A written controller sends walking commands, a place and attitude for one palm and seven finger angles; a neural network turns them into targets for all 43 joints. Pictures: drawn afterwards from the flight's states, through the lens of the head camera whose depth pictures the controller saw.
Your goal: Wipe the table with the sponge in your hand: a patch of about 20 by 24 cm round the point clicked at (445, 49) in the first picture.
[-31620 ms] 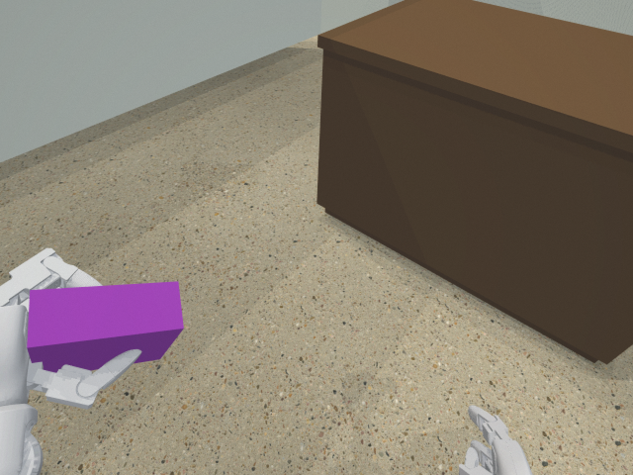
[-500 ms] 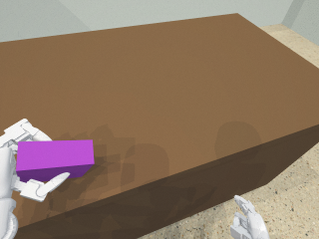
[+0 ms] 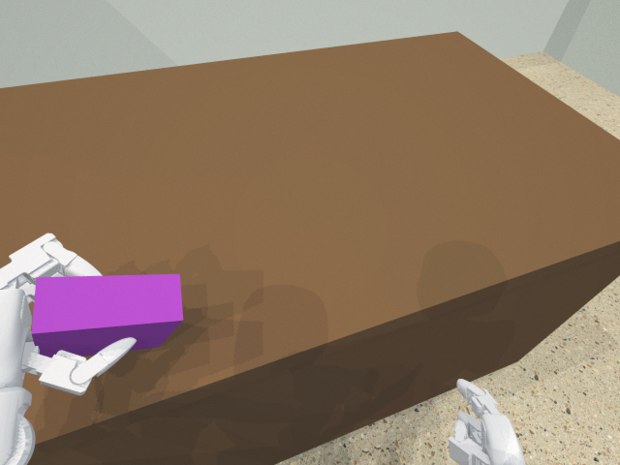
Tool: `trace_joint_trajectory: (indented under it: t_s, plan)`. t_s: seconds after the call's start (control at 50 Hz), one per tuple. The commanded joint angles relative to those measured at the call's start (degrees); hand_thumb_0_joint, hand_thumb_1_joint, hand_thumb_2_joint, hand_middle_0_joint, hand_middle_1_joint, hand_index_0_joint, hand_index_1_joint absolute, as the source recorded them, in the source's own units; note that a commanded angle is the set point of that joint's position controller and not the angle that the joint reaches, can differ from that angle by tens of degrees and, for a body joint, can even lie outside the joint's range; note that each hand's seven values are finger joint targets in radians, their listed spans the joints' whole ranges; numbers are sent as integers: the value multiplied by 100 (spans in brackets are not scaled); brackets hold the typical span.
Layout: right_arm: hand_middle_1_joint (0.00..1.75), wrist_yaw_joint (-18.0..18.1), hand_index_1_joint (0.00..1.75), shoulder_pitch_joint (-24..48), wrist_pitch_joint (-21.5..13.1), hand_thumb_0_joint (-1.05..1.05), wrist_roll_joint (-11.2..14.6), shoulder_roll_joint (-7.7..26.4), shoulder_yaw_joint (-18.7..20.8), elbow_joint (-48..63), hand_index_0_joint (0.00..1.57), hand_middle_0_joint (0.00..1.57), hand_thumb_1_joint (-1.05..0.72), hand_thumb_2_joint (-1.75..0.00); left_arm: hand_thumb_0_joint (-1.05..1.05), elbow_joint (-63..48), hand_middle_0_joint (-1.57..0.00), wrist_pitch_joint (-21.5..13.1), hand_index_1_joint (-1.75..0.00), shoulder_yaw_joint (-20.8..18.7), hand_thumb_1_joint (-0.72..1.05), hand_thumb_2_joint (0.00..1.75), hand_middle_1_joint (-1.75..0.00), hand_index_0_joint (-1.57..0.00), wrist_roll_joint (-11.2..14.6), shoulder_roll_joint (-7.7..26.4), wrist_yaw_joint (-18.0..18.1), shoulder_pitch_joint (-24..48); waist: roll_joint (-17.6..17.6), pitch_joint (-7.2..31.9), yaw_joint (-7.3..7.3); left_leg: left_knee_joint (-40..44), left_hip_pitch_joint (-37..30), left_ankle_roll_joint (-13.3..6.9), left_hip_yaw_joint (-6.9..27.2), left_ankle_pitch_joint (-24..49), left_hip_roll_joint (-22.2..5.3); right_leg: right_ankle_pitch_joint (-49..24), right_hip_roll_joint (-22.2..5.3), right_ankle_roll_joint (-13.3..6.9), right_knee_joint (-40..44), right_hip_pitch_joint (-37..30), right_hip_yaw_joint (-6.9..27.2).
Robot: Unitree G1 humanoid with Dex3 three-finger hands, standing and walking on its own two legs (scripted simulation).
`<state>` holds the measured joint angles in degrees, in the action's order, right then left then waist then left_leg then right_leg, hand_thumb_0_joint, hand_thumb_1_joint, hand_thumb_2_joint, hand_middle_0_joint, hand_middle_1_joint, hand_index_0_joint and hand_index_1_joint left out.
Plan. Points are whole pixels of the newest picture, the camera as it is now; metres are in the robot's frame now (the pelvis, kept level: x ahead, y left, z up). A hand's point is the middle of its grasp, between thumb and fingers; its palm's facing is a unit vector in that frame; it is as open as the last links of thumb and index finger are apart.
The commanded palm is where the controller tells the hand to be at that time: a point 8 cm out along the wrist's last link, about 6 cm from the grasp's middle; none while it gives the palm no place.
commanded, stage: look again from close up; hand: left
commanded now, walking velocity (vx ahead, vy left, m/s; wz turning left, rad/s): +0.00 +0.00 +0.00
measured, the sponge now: (128, 316) +0.23 +0.21 +0.13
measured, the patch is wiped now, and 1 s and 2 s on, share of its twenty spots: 0.00 0.00 0.00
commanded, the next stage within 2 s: turn the palm down, sponge in hand in 0.08 s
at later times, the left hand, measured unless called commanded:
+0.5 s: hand (100, 317) +0.21 +0.22 +0.16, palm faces +0.26 -0.76 -0.59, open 9.3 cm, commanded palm +0.17 +0.27 +0.20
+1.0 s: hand (93, 288) +0.22 +0.21 +0.20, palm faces +0.32 -0.47 -0.82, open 9.2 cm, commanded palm +0.18 +0.25 +0.23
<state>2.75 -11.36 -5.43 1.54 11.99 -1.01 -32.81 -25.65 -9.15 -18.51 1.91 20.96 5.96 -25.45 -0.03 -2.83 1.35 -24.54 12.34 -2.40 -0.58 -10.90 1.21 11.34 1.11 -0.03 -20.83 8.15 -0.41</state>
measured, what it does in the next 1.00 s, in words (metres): shifts its weight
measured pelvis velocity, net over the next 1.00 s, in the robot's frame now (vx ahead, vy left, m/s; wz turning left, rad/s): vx -0.01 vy -0.07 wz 0.01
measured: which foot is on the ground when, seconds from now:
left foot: down 0.00-1.00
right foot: down 0.00-1.00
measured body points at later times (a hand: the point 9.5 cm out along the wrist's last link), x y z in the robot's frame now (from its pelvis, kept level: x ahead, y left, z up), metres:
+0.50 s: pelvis -0.02 -0.01 -0.01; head -0.02 -0.03 +0.44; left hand +0.19 +0.26 +0.19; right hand +0.22 -0.22 -0.07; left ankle +0.03 +0.09 -0.74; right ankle +0.00 -0.12 -0.74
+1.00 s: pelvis -0.01 -0.07 -0.02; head -0.03 -0.11 +0.43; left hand +0.20 +0.24 +0.24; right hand +0.21 -0.29 -0.10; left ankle +0.03 +0.09 -0.74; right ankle +0.00 -0.12 -0.74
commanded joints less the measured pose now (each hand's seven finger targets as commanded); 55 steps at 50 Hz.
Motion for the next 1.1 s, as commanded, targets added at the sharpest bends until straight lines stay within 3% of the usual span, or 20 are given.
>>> trace_joint_trajectory:
  t_s: [0.0, 0.14, 0.16, 0.18, 0.2, 0.24, 0.26, 0.34, 0.36, 0.42, 0.46, 0.48, 0.56, 0.68, 0.74, 0.76, 0.86, 0.88, 1.0, 1.08]
  plan:
    - [30, 43, 30, 551, -329, 0, -25, 662, 265, 901, 20, 20, -90, -90, 0, -1353, -120, -424, -160, -667, 10, 130, -160, -120, 49, 974, 141, 540, -425, 800, -23, 540, -248, 35, 724, 202, -667, -661, -511, -197, 265, -117, 429]
    - [30, 32, 30, 500, -336, 0, -24, 659, 266, 902, 20, 20, -90, -90, 0, -1419, -120, -427, -160, -645, 10, 130, -160, -120, 43, 956, 125, 503, -442, 800, -21, 583, -255, 79, 758, 303, -703, -706, -508, -201, 214, -177, 368]
    - [30, 481, 30, -189, -201, 0, 352, 940, -577, 1522, 20, 20, -90, -90, 0, -3655, -120, -1360, -160, -2389, 10, 130, -160, -120, -180, 5455, 262, 5873, -1338, 509, -484, 609, 1441, -149, 663, -1274, -515, 515, 1, 322, -531, -598, 234]
    - [30, 267, 30, 795, -359, 0, -359, 627, 268, 716, 20, 20, -90, -90, 0, 81, -120, -81, -160, -1853, 10, 130, -160, -120, -711, 2682, -79, 3748, -1189, 1722, 487, 68, -526, 283, 195, 720, -198, -145, -45, -325, -807, 27, -238]
    - [30, -28, 30, 656, -393, 0, -230, 946, 196, 829, 20, 20, -90, -90, 0, 336, -120, 387, -160, -934, 10, 130, -160, -120, -136, 1776, -273, 2928, -971, 1520, 145, 5, -828, 554, 392, 1863, -246, -560, 95, -341, -673, 650, -566]
    - [30, -69, 30, 897, -459, 0, -153, 1000, 250, 751, 20, 20, -90, -90, 0, -287, -120, 934, -160, -900, 10, 130, -160, -120, 256, 1445, -611, 2008, -863, 1970, 443, -58, -1424, 541, 346, 2108, -343, -697, 94, -229, -686, 540, -508]
    - [30, -168, 30, 1281, -421, 0, -7, 921, 103, 806, 20, 20, -90, -90, 0, -220, -120, 1325, -160, -263, 10, 130, -160, -120, 315, 754, -742, 1551, -864, 1839, 391, -95, -1293, 514, 304, 1620, -332, -475, 124, -187, -778, 735, -494]
    - [30, -242, 30, 1423, -206, 0, -100, 947, 44, 945, 20, 20, -90, -90, 0, -1292, -120, 1640, -160, -224, 10, 130, -160, -120, -558, 1487, -679, 1346, -423, 896, 275, 124, -242, 274, 344, 110, -310, -162, 51, -174, -777, 843, -520]
    - [30, -212, 30, 1594, -130, 0, -20, 959, 35, 1006, 20, 20, -90, -90, 0, -1628, -120, 1631, -160, -612, 10, 130, -160, -120, -612, 1908, -557, 1624, -417, 1133, 250, 113, -239, 236, 325, -333, -275, 65, 93, -159, -829, 822, -437]
    - [30, -52, 30, 1582, -121, 0, -168, 812, -10, 957, 20, 20, -90, -90, 0, -1671, -120, 1292, -160, -1081, 10, 130, -160, -120, -614, 2110, -231, 1689, -182, 1056, 296, 19, -107, 228, 323, -341, -247, 314, 95, -132, -817, 917, -464]
    - [30, 54, 30, 1635, -92, 0, -124, 819, -2, 912, 20, 20, -90, -90, 0, -1816, -120, 1174, -160, -1454, 10, 130, -160, -120, -688, 2654, 57, 2401, -519, 1208, 260, -64, -167, 188, 302, -746, -196, 630, 96, -128, -822, 1073, -317]
    - [30, 67, 30, 1617, -96, 0, -157, 681, -45, 911, 20, 20, -90, -90, 0, -1620, -120, 1172, -160, -1044, 10, 130, -160, -120, -760, 2179, 140, 2598, -736, 1118, 293, -44, -100, 219, 287, -688, -165, 634, 78, -172, -758, 1034, -330]
    - [30, 232, 30, 1608, 75, 0, -65, 841, -36, 690, 20, 20, -90, -90, 0, -748, -120, 1654, -160, -934, 10, 130, -160, -120, -983, 2502, 84, 2858, -732, 919, 132, -156, -95, 148, 143, -870, -76, 837, 7, -121, -512, 1085, -115]
    - [30, 454, 30, 1778, 35, 0, 46, 788, -110, 852, 20, 20, -90, -90, 0, -664, -120, 2133, -160, -282, 10, 130, -160, -120, -1223, 2460, -841, 3033, -390, 875, 194, -398, -307, 60, -26, -341, -22, 849, -103, -61, -137, 926, 163]
    - [30, 513, 30, 1619, -65, 0, -15, 807, -54, 857, 20, 20, -90, -90, 0, -856, -120, 1845, -160, -676, 10, 130, -160, -120, -1292, 2897, -1028, 2813, -25, 1050, 298, -529, -345, 43, -7, 32, -58, 612, -195, 14, -123, 763, 283]
    - [30, 504, 30, 1729, -144, 0, 35, 801, -58, 850, 20, 20, -90, -90, 0, -813, -120, 1791, -160, -1050, 10, 130, -160, -120, -1267, 3249, -978, 2717, -191, 963, 388, -612, -291, 89, -15, 60, -42, 718, -220, -29, -50, 726, 514]
    - [30, 426, 30, 1584, -150, 0, 30, 811, 27, 777, 20, 20, -90, -90, 0, -704, -120, 1712, -160, -1639, 10, 130, -160, -120, -1334, 3585, -606, 2387, -433, 1104, 516, -893, 15, 188, 43, 431, -52, -56, -423, -36, -242, 413, 893]
    - [30, 410, 30, 1484, -83, 0, -2, 805, 47, 809, 20, 20, -90, -90, 0, -597, -120, 1819, -160, -1278, 10, 130, -160, -120, -1352, 3167, -564, 2349, -398, 1140, 486, -954, 106, 200, 40, 424, -83, -281, -513, -1, -286, 372, 866]
    - [30, 469, 30, 1458, 84, 0, 101, 975, 64, 872, 20, 20, -90, -90, 0, -458, -120, 2387, -160, -1024, 10, 130, -160, -120, -1688, 3442, -720, 2366, -21, 1081, 387, -1023, 248, 144, 100, 360, -108, -610, -565, 115, -424, 438, 997]
    - [30, 527, 30, 1707, 3, 0, 123, 914, 29, 992, 20, 20, -90, -90, 0, -872, -120, 2429, -160, -718, 10, 130, -160, -120, -2022, 3402, -862, 2849, -273, 1271, 420, -1055, -18, 120, 70, 548, -89, -460, -500, 27, -423, 529, 908]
